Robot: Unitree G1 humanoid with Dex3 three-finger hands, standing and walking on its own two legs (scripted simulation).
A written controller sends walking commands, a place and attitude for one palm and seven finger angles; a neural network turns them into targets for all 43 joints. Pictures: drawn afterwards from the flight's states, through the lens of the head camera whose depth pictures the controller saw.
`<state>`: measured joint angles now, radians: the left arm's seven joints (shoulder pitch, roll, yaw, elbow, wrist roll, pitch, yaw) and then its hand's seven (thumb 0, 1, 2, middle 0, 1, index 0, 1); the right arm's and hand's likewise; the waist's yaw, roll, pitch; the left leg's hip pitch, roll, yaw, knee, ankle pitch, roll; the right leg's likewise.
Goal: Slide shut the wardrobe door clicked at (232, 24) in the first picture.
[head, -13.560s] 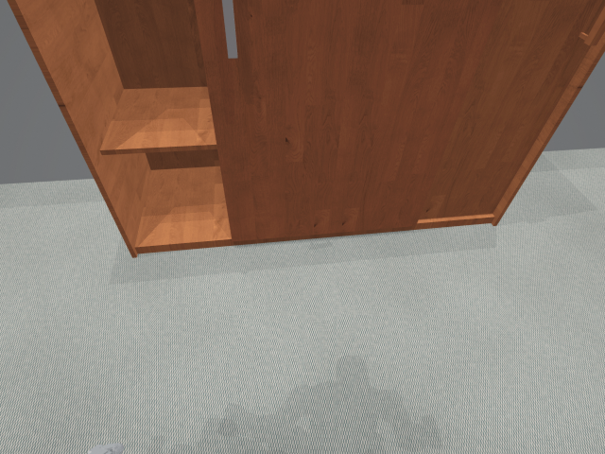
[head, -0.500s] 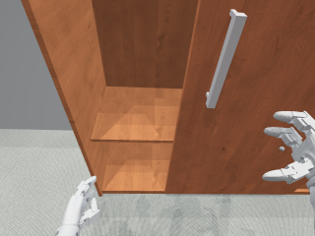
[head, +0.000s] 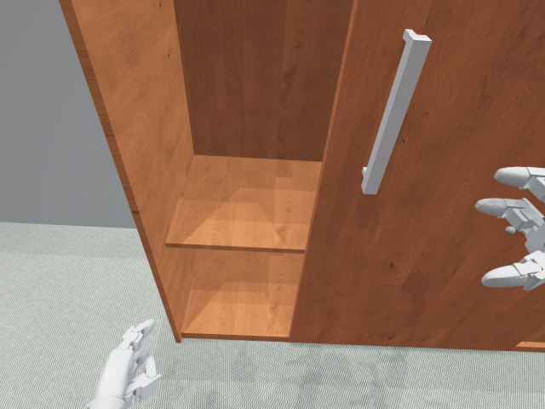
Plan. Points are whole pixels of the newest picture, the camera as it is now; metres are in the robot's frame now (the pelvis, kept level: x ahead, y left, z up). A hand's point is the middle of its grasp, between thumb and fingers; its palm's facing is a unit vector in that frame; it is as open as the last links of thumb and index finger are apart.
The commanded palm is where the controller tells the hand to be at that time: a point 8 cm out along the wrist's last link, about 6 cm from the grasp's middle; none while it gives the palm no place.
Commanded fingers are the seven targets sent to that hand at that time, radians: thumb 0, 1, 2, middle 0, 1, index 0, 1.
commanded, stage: raise the hand with hooked fingers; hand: right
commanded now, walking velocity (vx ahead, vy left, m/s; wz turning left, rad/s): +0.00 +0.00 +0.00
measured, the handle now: (386, 120) +0.51 -0.18 +0.21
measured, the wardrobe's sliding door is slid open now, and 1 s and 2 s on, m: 0.40 0.40 0.40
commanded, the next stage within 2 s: move the hooked fingers beside the handle in 0.24 s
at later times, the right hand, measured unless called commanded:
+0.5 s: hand (508, 231) +0.28 -0.27 +0.20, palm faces +0.16 +0.99 -0.06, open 14.0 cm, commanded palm +0.26 -0.32 +0.21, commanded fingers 0.00 0.50 -0.30 0.30 1.20 0.30 1.20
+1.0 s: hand (477, 198) +0.34 -0.27 +0.20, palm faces +0.12 +0.99 -0.04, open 14.0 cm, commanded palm +0.32 -0.31 +0.20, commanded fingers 0.00 0.50 -0.30 0.30 1.20 0.30 1.20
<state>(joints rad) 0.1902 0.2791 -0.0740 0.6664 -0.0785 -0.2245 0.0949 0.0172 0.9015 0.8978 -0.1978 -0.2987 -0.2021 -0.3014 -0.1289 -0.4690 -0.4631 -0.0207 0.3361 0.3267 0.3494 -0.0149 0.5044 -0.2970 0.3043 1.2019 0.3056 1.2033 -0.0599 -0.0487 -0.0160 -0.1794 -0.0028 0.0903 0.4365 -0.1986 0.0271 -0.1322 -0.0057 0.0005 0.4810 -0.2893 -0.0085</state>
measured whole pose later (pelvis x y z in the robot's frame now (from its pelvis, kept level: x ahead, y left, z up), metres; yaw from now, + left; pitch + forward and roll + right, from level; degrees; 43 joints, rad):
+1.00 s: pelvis +0.00 +0.00 +0.00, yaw +1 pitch -1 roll +1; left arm 0.23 0.28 -0.05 0.68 -0.08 -0.21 0.11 0.02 0.90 0.90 -0.20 -0.30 -0.20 -0.30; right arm -0.35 -0.48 -0.43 0.26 0.27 0.26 0.31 -0.02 0.50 -0.30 0.30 1.20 0.31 1.20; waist -0.03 -0.05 -0.02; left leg -0.23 -0.01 0.08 0.46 -0.21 0.03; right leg -0.18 -0.01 -0.01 0.51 -0.30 0.00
